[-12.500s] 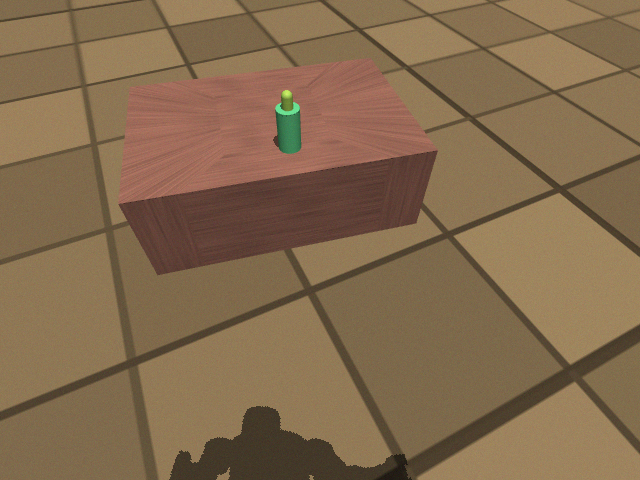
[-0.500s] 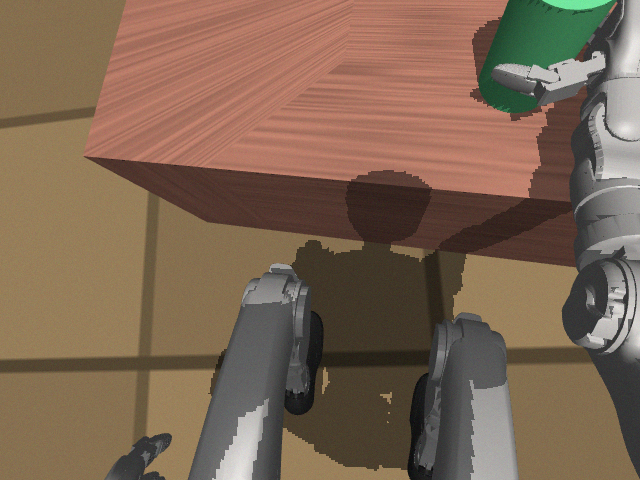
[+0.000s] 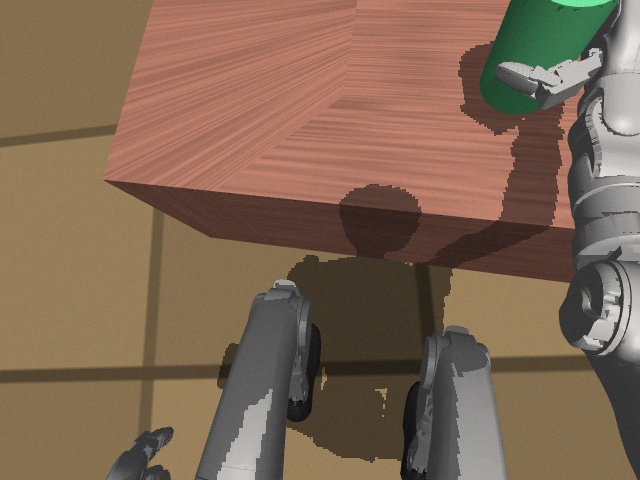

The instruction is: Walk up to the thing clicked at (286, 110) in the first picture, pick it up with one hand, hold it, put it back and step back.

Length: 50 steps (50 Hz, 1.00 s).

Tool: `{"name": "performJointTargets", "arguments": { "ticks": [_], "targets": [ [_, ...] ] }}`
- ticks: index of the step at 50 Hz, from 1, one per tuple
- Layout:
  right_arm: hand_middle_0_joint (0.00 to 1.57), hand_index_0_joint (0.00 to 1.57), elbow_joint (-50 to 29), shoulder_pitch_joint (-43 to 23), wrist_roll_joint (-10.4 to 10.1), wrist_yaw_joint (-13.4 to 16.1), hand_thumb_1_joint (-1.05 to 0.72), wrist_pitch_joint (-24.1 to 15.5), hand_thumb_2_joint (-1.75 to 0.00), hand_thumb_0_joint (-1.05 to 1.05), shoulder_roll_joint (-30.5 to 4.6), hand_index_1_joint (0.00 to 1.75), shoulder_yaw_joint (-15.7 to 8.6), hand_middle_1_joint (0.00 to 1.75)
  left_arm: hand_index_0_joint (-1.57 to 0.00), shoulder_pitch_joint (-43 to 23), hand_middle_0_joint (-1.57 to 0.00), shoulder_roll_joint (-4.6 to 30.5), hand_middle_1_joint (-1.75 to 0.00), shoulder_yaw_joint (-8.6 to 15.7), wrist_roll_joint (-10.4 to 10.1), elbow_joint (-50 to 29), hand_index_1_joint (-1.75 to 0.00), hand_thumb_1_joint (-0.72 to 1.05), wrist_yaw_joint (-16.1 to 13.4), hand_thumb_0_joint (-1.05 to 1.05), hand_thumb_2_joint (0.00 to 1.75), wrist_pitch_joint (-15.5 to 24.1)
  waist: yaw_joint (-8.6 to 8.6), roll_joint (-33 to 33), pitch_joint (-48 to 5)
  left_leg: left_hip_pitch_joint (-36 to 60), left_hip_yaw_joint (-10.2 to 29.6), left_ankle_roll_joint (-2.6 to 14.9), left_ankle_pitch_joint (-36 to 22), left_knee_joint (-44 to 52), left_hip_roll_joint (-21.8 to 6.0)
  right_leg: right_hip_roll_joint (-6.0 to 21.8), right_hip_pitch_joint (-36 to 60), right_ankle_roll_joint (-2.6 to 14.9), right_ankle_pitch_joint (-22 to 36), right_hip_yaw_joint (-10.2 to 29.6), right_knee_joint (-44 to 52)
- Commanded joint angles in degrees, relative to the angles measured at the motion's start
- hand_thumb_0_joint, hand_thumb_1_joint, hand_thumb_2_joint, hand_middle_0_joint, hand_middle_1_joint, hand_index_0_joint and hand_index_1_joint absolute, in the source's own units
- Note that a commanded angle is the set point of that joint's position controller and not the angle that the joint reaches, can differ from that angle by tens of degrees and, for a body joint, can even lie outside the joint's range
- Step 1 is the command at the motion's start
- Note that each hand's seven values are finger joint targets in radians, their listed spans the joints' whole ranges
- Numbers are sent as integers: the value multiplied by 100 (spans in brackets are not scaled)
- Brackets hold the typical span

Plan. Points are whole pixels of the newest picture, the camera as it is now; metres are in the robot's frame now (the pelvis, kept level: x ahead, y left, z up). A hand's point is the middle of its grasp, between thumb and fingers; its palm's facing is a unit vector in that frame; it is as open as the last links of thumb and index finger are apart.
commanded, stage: settle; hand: right
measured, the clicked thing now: (555, 11) +0.58 -0.11 +0.06
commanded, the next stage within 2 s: lift in 0.50 s
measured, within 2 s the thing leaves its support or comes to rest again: neither
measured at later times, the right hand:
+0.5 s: hand out of the picture +0.59 -0.11 +0.08, palm faces +0.02 +1.00 -0.03, open 11.3 cm
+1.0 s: hand out of the picture +0.55 -0.12 +0.13, palm faces +0.03 +1.00 -0.03, open 11.3 cm
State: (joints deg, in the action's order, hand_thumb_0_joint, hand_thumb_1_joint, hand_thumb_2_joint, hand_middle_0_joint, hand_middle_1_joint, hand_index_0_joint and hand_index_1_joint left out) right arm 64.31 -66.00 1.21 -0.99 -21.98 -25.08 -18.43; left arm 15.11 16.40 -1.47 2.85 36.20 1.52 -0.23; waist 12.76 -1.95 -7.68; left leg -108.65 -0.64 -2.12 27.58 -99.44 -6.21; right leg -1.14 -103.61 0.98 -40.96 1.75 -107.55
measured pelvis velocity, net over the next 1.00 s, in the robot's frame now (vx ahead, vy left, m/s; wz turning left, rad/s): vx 0.02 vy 0.01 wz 0.02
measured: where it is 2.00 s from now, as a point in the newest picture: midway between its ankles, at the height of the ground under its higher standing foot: (356, 420)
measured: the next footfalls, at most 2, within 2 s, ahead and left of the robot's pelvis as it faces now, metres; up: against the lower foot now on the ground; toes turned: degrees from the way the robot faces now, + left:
none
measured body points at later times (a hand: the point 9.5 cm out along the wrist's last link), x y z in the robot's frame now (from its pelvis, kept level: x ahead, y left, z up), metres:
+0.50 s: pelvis +0.01 +0.01 +0.04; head +0.22 -0.01 +0.44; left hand +0.03 +0.28 -0.07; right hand +0.58 -0.17 +0.08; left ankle +0.12 +0.15 -0.46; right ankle +0.05 -0.11 -0.46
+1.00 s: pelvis +0.02 +0.01 +0.09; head +0.21 +0.00 +0.50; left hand +0.06 +0.28 -0.03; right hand +0.55 -0.17 +0.13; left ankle +0.12 +0.15 -0.46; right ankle +0.05 -0.11 -0.46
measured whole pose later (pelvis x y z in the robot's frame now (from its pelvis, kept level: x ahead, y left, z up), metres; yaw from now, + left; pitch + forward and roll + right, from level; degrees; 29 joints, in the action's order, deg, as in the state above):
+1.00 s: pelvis +0.02 +0.01 +0.09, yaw +1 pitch +31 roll +2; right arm 55.2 -51.5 -2.0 -1.4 -22.0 -19.9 -18.1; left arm 16.3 14.5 -0.5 1.9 37.4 0.1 1.1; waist 9.9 -1.6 -8.0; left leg -88.0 -2.0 -1.2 25.4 -82.6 -4.0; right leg 1.1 -82.6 -0.1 -37.9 1.8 -89.5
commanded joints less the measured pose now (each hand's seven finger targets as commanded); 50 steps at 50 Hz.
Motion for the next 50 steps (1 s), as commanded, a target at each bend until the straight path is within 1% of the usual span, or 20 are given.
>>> {"name": "performJointTargets", "arguments": {
  "ticks": [1, 2, 6, 10, 14, 15, 16, 22, 28, 30, 32, 35, 37, 38, 40, 44, 45, 47, 48, 50],
  "targets": [
    [137, 144, -1060, -2622, -81, -16, 2, -401, -139, 0, -914, 156, -71, 156, -19, 1423, -20, 1115, -30, 391, 19, -81, -31, 88, -73, 0, 92, 18, 228, -768, -3905, 3153, -141, 458, -1066, 874, 256, 12, 2028, -65, 1629, 87, 1737],
    [137, 144, -860, -2375, -90, -37, 3, -378, -139, 0, -933, 156, -121, 156, -19, 1428, -20, 1164, -30, 424, 24, -75, -31, 87, -70, 0, 92, 20, 209, -728, -3809, 3271, -132, 464, -1115, 882, 262, 12, 1939, -60, 1655, 64, 1731],
    [136, 142, -1105, -2535, -94, -85, 3, -426, -137, 0, -942, 154, -120, 154, -19, 1439, -20, 1107, -30, 379, 20, -182, -31, 87, -38, 0, 92, 0, 217, -871, -4033, 3401, -129, 487, -1358, 938, 275, 36, 2259, -85, 1982, 99, 1850],
    [133, 139, -1287, -2644, -115, -117, 2, -428, -138, 0, -957, 154, -93, 153, -19, 1422, -20, 1070, -30, 378, 12, -243, -31, 88, -50, 0, 92, 2, 198, -839, -4108, 3685, -90, 464, -1160, 1176, 293, 37, 2281, -52, 1676, 45, 1996],
    [133, 139, -1327, -2556, -140, -60, -1, -406, -139, 0, -1015, 154, -181, 154, -19, 1458, -20, 1088, -30, 387, 2, -201, -31, 89, -76, 0, 91, 16, 177, -808, -4090, 3716, -126, 463, -1175, 1283, 317, 58, 2513, -61, 1759, 102, 2133],
    [133, 139, -1337, -2466, -132, -48, 0, -386, -140, 0, -1066, 154, -183, 154, -19, 1489, -20, 1184, -30, 478, 1, -183, -31, 88, -90, 0, 92, 34, 139, -838, -4128, 3756, -116, 470, -1169, 1321, 334, 75, 2567, -62, 1769, 81, 2159],
    [133, 139, -1660, -2745, -156, -66, -1, -444, -141, 0, -1044, 155, -131, 155, -19, 1442, -20, 1041, -30, 360, 5, -210, -31, 89, -91, 0, 92, 30, 156, -911, -4214, 3760, -103, 468, -1224, 1343, 324, 71, 2666, -61, 1841, 62, 2145],
    [130, 136, -1180, -2377, -176, -11, -1, -429, -143, 0, -1161, 156, -250, 156, -19, 1393, -20, 1088, -29, 446, -6, -134, -31, 88, -155, 0, 92, 104, 131, -648, -3881, 4152, -67, 428, -910, 1664, 342, 69, 2348, 0, 1331, 11, 2344],
    [132, 138, -1060, -2190, -165, -52, -4, -495, -145, 0, -1103, 158, -257, 158, -18, 1450, -20, 1044, -30, 415, 9, -95, -31, 88, -157, 0, 92, 120, 136, -569, -3955, 4374, -70, 455, -1273, 1712, 370, 96, 2548, -20, 1708, 14, 2405],
    [131, 137, -873, -2040, -180, -90, -6, -474, -145, 0, -990, 157, -223, 157, -19, 1441, -20, 1097, -29, 470, 26, -62, -31, 88, -172, 0, 92, 130, 160, -488, -3708, 4448, -44, 446, -1211, 1822, 375, 98, 2394, 0, 1577, -20, 2458],
    [132, 137, -1459, -2437, -214, -104, 2, -560, -139, 0, -1073, 153, -220, 153, -19, 1420, -20, 1003, -29, 395, 28, -102, -30, 88, -157, 0, 92, 150, 95, -771, -4011, 4350, -59, 468, -1297, 1802, 380, 110, 2775, -32, 1795, 6, 2532],
    [130, 135, -1015, -1810, -215, -125, 3, -486, -136, 0, -961, 150, -190, 150, -19, 1401, -20, 1115, -29, 501, 20, -75, -30, 88, -173, 0, 92, 157, 53, -715, -3754, 4413, -82, 470, -1143, 1897, 390, 109, 2748, -30, 1622, 17, 2621],
    [128, 134, -1668, -2011, -271, -133, 3, -565, -135, 0, -991, 148, -219, 148, -19, 1347, -19, 992, -29, 419, -1, -153, -30, 88, -160, 0, 93, 169, -11, -603, -4057, 4655, -90, 460, -1273, 1930, 384, 115, 2852, -30, 1759, 25, 2699],
    [130, 135, -1624, -1872, -273, -121, 3, -553, -135, 0, -1086, 150, -284, 150, -18, 1351, -19, 1076, -29, 485, 10, -149, -30, 88, -166, 0, 93, 170, -87, -747, -4099, 4741, -74, 470, -1289, 1969, 386, 108, 2933, -40, 1784, 1, 2743],
    [131, 136, -2031, -1908, -338, -109, 1, -536, -136, 0, -861, 150, -172, 150, -19, 1308, -19, 919, -29, 398, -34, -234, -30, 88, -164, 0, 93, 181, -59, -619, -4323, 4969, -98, 457, -1507, 2042, 399, 105, 3209, -31, 2011, 4, 2780],
    [131, 136, -2055, -1306, -359, -54, -2, -460, -135, 0, -765, 149, -156, 149, -18, 1290, -19, 988, -29, 536, -44, -120, -30, 88, -205, 0, 93, 193, -174, -667, -4093, 5121, -101, 466, -1589, 2216, 428, 123, 3423, -57, 2154, -9, 2978],
    [131, 136, -2475, -1590, -388, -27, -3, -502, -135, 0, -686, 149, -98, 149, -18, 1223, -19, 863, -29, 466, -59, -171, -30, 88, -204, 0, 93, 211, -165, -617, -4159, 5126, -127, 453, -1516, 2286, 433, 122, 3574, -62, 2123, 22, 3066],
    [132, 137, -2368, -1221, -421, 11, -5, -441, -136, 0, -559, 150, -58, 150, -18, 1161, -19, 863, -29, 487, -95, -168, -30, 88, -229, 0, 93, 238, -183, -524, -4005, 5226, -140, 440, -1426, 2452, 439, 121, 3745, -53, 2016, 27, 3208],
    [132, 137, -2427, -1066, -426, 12, -4, -429, -136, 0, -653, 150, -90, 150, -18, 1123, -19, 871, -29, 506, -107, -140, -30, 88, -239, 0, 93, 256, -267, -530, -3865, 5289, -119, 431, -1284, 2545, 439, 116, 3695, -47, 1859, 9, 3293],
    [130, 135, -2362, -555, -461, 0, -1, -384, -134, 0, -370, 149, 44, 149, -18, 1044, -19, 811, -29, 529, -120, -130, -30, 88, -246, 0, 93, 283, -295, -306, -3579, 5542, -109, 405, -1239, 2725, 443, 122, 3607, -24, 1744, -28, 3431]
  ]
}}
